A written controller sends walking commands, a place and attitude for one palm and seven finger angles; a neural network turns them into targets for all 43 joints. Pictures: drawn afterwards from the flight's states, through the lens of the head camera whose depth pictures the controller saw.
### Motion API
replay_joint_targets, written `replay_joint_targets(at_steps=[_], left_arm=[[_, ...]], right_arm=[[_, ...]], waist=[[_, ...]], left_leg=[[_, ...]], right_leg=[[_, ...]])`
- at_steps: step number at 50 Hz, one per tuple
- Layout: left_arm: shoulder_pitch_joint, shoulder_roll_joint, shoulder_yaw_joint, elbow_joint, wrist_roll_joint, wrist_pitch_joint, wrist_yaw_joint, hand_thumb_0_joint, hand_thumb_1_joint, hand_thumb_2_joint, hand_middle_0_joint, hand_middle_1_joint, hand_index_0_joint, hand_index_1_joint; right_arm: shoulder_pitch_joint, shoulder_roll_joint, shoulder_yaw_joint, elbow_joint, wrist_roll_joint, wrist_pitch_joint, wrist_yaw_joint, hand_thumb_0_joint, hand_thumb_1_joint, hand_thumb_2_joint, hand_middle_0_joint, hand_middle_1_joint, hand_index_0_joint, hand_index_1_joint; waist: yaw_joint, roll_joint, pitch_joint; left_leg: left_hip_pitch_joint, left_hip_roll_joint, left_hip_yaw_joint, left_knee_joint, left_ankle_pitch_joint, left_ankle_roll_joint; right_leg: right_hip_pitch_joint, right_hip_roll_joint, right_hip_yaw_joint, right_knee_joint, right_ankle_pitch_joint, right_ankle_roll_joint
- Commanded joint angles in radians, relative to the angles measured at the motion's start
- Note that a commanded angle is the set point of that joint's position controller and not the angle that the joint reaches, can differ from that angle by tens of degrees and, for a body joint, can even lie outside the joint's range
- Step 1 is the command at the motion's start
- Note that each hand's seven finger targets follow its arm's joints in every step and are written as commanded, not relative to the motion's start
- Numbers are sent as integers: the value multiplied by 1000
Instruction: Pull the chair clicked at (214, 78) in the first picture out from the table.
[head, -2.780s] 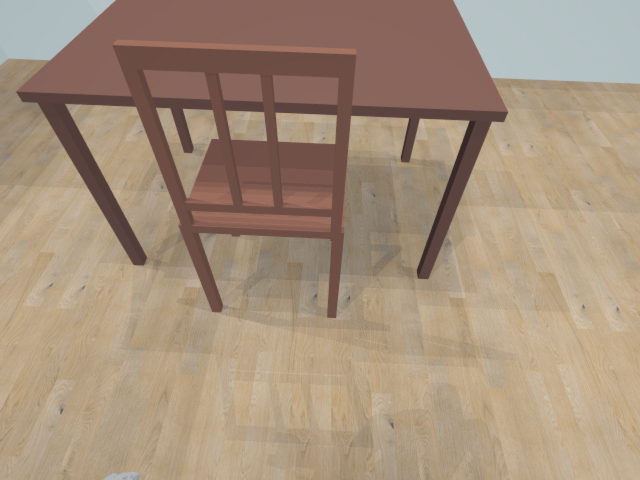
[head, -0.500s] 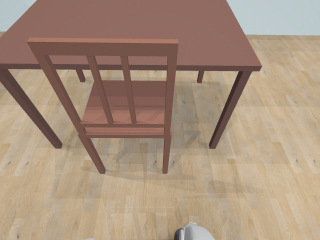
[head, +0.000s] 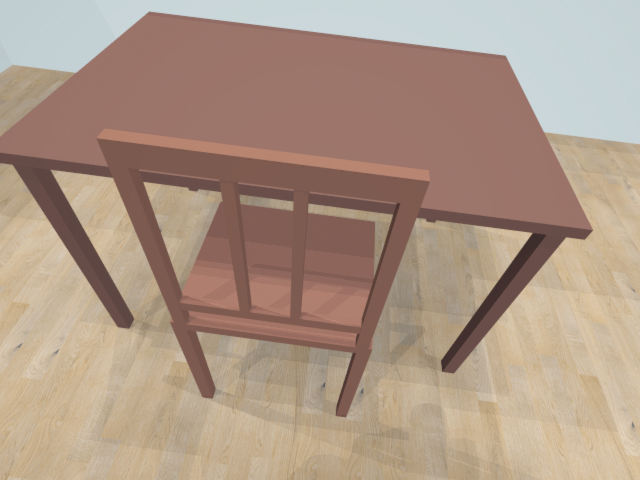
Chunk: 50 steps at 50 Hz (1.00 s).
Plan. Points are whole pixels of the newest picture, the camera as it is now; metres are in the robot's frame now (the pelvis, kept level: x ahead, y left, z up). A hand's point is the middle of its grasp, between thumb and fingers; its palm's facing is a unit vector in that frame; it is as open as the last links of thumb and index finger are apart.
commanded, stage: come to a stop and stand still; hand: left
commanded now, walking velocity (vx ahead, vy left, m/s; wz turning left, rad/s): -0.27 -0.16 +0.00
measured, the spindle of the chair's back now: (238, 254) +0.46 +0.19 -0.05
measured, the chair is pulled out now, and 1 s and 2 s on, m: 0.00 0.00 0.00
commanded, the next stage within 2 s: look again from close up in 1.14 s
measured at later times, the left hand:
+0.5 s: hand out of the picture -0.02 +0.12 -0.15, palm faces +0.03 -0.97 -0.24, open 7.3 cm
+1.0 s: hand out of the picture -0.09 +0.18 -0.17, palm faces +0.06 -0.98 -0.18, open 7.3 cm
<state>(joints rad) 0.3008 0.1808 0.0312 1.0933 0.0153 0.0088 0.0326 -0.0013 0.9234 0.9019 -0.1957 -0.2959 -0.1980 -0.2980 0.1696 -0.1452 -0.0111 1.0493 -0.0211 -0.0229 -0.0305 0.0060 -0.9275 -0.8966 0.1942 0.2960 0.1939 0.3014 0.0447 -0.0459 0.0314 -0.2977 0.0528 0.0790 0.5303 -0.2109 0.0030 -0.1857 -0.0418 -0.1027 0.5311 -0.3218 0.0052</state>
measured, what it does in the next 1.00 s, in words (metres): steps on the spot: right foot, then left foot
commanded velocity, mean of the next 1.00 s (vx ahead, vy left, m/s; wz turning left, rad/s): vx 0.01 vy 0.04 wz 0.00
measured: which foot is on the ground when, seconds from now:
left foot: down 0.00-0.30, up 0.32-0.72, down 0.74-1.00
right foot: up 0.00-0.26, down 0.28-1.00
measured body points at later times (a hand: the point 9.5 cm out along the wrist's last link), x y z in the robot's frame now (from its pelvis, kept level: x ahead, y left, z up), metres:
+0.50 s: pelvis -0.05 -0.05 +0.01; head -0.05 -0.08 +0.46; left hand -0.02 +0.18 -0.13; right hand -0.03 -0.30 -0.16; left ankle -0.05 +0.09 -0.69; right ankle -0.06 -0.15 -0.73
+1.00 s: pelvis -0.07 +0.00 +0.01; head -0.08 +0.01 +0.46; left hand -0.09 +0.23 -0.16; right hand -0.04 -0.23 -0.14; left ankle -0.09 +0.10 -0.73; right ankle -0.06 -0.14 -0.73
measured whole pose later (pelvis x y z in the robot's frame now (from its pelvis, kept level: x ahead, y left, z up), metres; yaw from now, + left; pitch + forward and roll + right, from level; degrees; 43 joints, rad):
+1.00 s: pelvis -0.07 +0.00 +0.01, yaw +0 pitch -1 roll +0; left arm 0.30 0.16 0.02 1.14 0.03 0.02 0.02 0.00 0.91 0.90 -0.20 -0.30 -0.20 -0.30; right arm 0.24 -0.16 -0.01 1.09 -0.02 0.01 -0.03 0.01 -0.94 -0.90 0.20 0.30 0.20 0.30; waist 0.03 -0.03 0.01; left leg -0.15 -0.03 0.05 0.41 -0.24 0.03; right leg -0.21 -0.08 -0.03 0.43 -0.20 0.05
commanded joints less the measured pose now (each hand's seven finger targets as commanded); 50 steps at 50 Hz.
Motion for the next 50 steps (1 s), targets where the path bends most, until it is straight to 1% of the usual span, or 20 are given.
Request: replay_joint_targets(at_steps=[1, 3, 6, 10, 11, 12, 13, 14, 15, 16, 17, 20, 30, 32, 35, 37, 38, 39, 40, 50], left_arm=[[84, 85, 13, -40, -3, 15, 7, 0, 900, 900, -200, -300, -200, -300], [87, 85, 24, -53, 1, 29, 8, 0, 900, 900, -200, -300, -200, -300], [67, 74, 36, -76, 4, 36, 3, 0, 900, 900, -200, -300, -200, -300], [88, 44, 35, -93, 3, 33, 0, 0, 900, 900, -200, -300, -200, -300], [116, 50, 35, -84, 4, 26, 0, 0, 900, 900, -200, -300, -200, -300], [151, 50, 33, -69, 8, 19, 1, 0, 900, 900, -200, -300, -200, -300], [141, 92, 33, -70, 19, 10, 6, 0, 900, 900, -200, -300, -200, -300], [87, 159, 32, -79, 23, -1, 10, 0, 900, 900, -200, -300, -200, -300], [45, 177, 26, -100, 16, -6, 8, 0, 900, 900, -200, -300, -200, -300], [9, 179, 27, -109, 16, -8, 8, 0, 900, 900, -200, -300, -200, -300], [-18, 175, 33, -104, 15, -14, 10, 0, 900, 900, -200, -300, -200, -300], [-14, 148, 28, -89, 6, -25, 5, 0, 900, 900, -200, -300, -200, -300], [84, 176, 56, -69, 12, -17, 23, 0, 900, 900, -200, -300, -200, -300], [42, 175, 56, -72, 14, -13, 19, 0, 900, 900, -200, -300, -200, -300], [-23, 143, 46, -71, 0, -4, 10, 0, 900, 900, -200, -300, -200, -300], [-14, 66, 30, -76, -3, 9, 2, 0, 900, 900, -200, -300, -200, -300], [-18, 49, 24, -71, 0, 9, 1, 0, 900, 900, -200, -300, -200, -300], [-5, 42, 21, -57, 6, 10, 0, 0, 900, 900, -200, -300, -200, -300], [-10, 44, 18, -38, 11, 15, -1, 0, 900, 900, -200, -300, -200, -300], [40, 59, -5, 39, 7, -2, -2, 0, 900, 900, -200, -300, -200, -300]], right_arm=[[97, -185, -42, -20, 9, 8, -30, 0, -900, -900, 200, 300, 200, 300], [91, -206, -59, -32, 3, 22, -38, 0, -900, -900, 200, 300, 200, 300], [56, -209, -77, -54, 1, 35, -36, 0, -900, -900, 200, 300, 200, 300], [4, -206, -87, -74, -5, 42, -23, 0, -900, -900, 200, 300, 200, 300], [-8, -199, -85, -70, -1, 45, -18, 0, -900, -900, 200, 300, 200, 300], [-6, -186, -83, -72, 3, 48, -11, 0, -900, -900, 200, 300, 200, 300], [22, -129, -76, -70, 13, 51, -4, 0, -900, -900, 200, 300, 200, 300], [17, -59, -59, -85, 18, 56, 5, 0, -900, -900, 200, 300, 200, 300], [-26, -74, -57, -98, 12, 64, 13, 0, -900, -900, 200, 300, 200, 300], [-47, -77, -59, -98, 10, 72, 19, 0, -900, -900, 200, 300, 200, 300], [-47, -79, -54, -83, 2, 70, 20, 0, -900, -900, 200, 300, 200, 300], [36, -94, -55, -26, 3, 58, 25, 0, -900, -900, 200, 300, 200, 300], [37, -98, -48, -62, 8, 53, 12, 0, -900, -900, 200, 300, 200, 300], [75, -84, -44, -53, 11, 49, 11, 0, -900, -900, 200, 300, 200, 300], [178, -81, -34, -5, 11, 30, 4, 0, -900, -900, 200, 300, 200, 300], [159, -166, -44, -14, 1, 22, -3, 0, -900, -900, 200, 300, 200, 300], [123, -186, -41, -26, -1, 27, -4, 0, -900, -900, 200, 300, 200, 300], [78, -180, -36, -34, -2, 33, -2, 0, -900, -900, 200, 300, 200, 300], [59, -163, -32, -27, 1, 27, -2, 0, -900, -900, 200, 300, 200, 300], [114, -129, -13, 17, 11, 12, -7, 0, -900, -900, 200, 300, 200, 300]], waist=[[-38, 275, -21], [-45, 239, -77], [-49, 162, -120], [-38, 230, -154], [-21, 193, -144], [-6, 147, -154], [-13, -6, -125], [-35, -220, -52], [-18, -198, -19], [-23, -138, 17], [-25, -182, 56], [-37, -87, 51], [22, -86, -19], [1, -109, -35], [-52, -73, -50], [-36, 165, -12], [-23, 177, 10], [-6, 128, 31], [-9, 186, 58], [-25, 83, 60]], left_leg=[[175, 285, -221, -195, 872, 151], [217, 319, -211, -166, 885, 193], [242, 302, -171, -135, 786, 196], [162, 266, -149, -144, 500, 149], [102, 242, -136, -121, 368, 124], [54, 187, -115, -73, 205, 86], [-20, 87, -72, 0, -21, 29], [-109, -18, -7, 77, -233, -29], [-69, -17, -52, 155, -301, -28], [-57, -6, -75, 197, -292, -26], [-96, -7, -89, 226, -237, -21], [-125, -19, -74, 306, -148, -31], [-129, -25, -73, 197, -229, -43], [-21, -30, -63, 86, -203, -35], [236, -37, -50, -187, 12, -22], [173, 138, -250, -258, 6, 50], [62, 184, -278, -300, -37, 86], [-23, 159, -250, -313, -156, 82], [-40, 126, -241, -347, -202, 69], [62, 62, -174, -298, -58, 29]], right_leg=[[-122, -3, 62, 208, -186, 4], [-183, 2, 105, 357, -247, 7], [-228, 13, 122, 434, -211, 14], [-114, 3, 89, 196, -132, 10], [-40, 5, 77, 88, -46, 9], [34, 8, 67, -72, 88, 13], [60, -57, 148, -212, 147, 1], [-12, -229, 346, -287, 131, -56], [-128, -294, 384, -332, 50, -124], [-192, -294, 385, -368, -72, -144], [-174, -264, 396, -353, -14, -138], [-51, -222, 286, -293, 203, -132], [149, -303, 318, -206, 515, -212], [82, -284, 297, -212, 411, -192], [-73, -159, 203, -152, 177, -90], [-148, -33, 99, -57, 0, -18], [-79, -18, 50, -35, -6, 1], [-25, -14, 56, -39, -2, 1], [-17, -20, 53, -43, 37, 3], [-9, -54, 101, -153, 168, 7]])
